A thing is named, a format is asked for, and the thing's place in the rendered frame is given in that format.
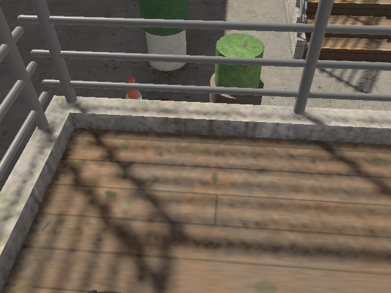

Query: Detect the stairs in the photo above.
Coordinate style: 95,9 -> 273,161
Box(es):
302,0 -> 391,62

